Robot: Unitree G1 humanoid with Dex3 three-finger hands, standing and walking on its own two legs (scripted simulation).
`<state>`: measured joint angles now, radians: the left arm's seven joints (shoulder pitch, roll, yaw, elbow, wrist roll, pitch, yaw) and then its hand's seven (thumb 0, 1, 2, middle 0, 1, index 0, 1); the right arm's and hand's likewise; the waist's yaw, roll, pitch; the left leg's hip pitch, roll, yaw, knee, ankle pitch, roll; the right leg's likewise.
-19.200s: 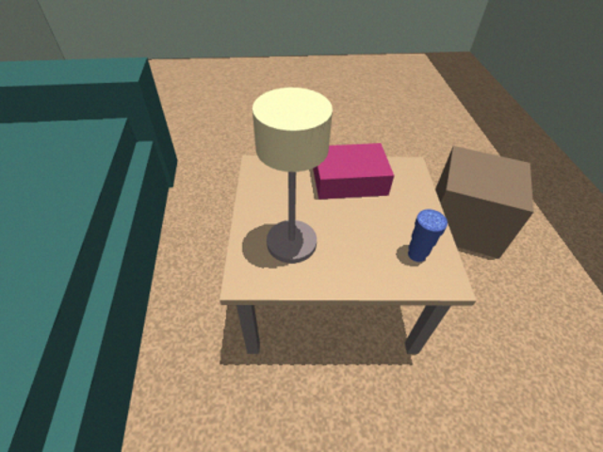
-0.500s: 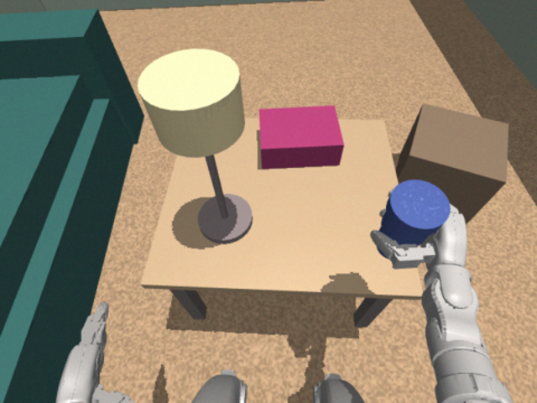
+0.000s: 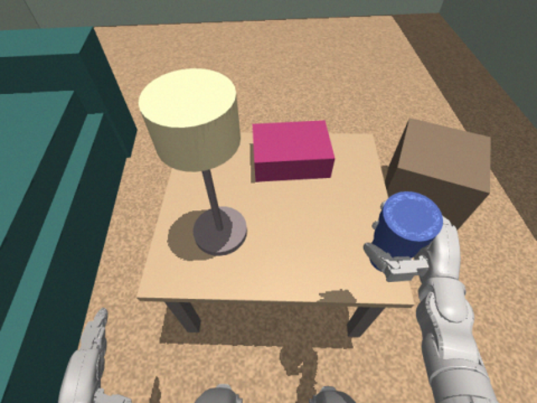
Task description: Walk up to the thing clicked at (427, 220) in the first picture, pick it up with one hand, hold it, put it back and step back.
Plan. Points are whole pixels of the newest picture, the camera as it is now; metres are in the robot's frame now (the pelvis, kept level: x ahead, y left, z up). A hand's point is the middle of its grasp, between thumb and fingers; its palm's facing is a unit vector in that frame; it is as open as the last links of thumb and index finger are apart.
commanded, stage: hold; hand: right
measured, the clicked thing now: (396, 239) +0.35 -0.18 +0.04
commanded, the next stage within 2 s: none
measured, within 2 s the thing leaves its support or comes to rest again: neither
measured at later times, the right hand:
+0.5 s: hand (400, 245) +0.33 -0.17 +0.06, palm faces +0.13 +0.99 +0.00, open 9.0 cm
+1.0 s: hand (398, 251) +0.32 -0.17 +0.05, palm faces +0.14 +0.99 +0.00, open 9.0 cm
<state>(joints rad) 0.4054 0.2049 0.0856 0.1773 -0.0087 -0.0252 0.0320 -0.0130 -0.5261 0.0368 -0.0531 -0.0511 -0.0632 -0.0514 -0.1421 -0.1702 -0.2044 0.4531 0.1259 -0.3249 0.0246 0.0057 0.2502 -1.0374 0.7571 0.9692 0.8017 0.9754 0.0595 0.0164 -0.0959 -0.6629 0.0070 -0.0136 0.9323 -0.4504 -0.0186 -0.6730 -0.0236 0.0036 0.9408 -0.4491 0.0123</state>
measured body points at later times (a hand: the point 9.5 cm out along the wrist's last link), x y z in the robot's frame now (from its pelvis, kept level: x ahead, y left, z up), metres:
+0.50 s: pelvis +0.00 +0.00 +0.01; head +0.04 -0.01 +0.46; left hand +0.15 +0.26 -0.03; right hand +0.31 -0.22 +0.06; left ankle +0.01 +0.13 -0.69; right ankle +0.01 -0.13 -0.69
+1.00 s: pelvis -0.01 +0.00 +0.01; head +0.03 -0.01 +0.46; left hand +0.15 +0.26 -0.03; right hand +0.30 -0.22 +0.06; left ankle +0.01 +0.13 -0.69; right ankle +0.01 -0.13 -0.69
